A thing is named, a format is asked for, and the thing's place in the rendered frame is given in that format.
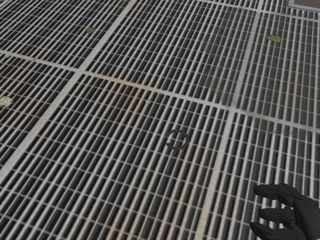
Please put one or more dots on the robot right hand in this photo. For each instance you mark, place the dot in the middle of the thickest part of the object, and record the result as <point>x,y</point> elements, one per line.
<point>303,221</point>

